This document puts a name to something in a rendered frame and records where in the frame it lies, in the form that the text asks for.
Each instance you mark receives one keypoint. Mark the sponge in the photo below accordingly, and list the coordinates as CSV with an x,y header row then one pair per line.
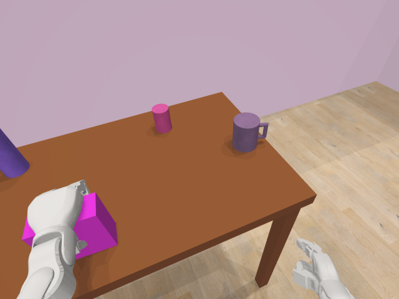
x,y
94,225

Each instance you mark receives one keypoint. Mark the robot left hand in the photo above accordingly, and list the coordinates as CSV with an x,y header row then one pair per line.
x,y
58,208

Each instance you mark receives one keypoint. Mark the robot right hand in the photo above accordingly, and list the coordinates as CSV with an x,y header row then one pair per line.
x,y
322,268

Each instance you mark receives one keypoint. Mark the right robot forearm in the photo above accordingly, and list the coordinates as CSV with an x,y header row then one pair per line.
x,y
333,289

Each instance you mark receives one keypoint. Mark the left robot forearm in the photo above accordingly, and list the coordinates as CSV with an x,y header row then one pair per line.
x,y
51,263

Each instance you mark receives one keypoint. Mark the table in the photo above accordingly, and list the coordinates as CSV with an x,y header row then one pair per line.
x,y
171,195

